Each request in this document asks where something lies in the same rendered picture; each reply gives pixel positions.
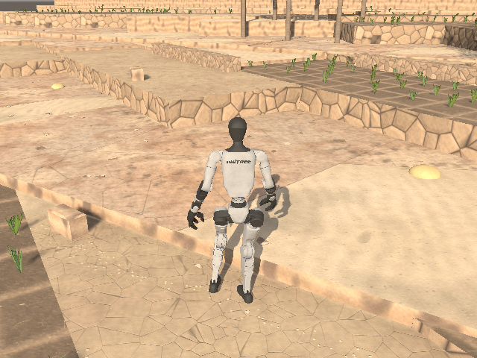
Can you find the left robot forearm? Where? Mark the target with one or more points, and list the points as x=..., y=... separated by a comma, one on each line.
x=199, y=198

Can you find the robot left upper arm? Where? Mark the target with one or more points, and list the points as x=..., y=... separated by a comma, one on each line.
x=210, y=169

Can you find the robot right upper arm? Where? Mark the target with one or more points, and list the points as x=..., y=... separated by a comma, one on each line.
x=265, y=168

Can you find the right robot forearm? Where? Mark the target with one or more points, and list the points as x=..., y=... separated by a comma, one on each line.
x=271, y=192

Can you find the right robot thigh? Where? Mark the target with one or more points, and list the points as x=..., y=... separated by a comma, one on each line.
x=256, y=218

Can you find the robot torso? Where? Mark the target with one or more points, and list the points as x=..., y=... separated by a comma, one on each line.
x=238, y=170

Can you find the right robot hand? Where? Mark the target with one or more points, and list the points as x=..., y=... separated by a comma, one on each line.
x=266, y=200

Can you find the left robot hand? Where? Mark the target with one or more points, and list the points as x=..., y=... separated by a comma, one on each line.
x=191, y=218

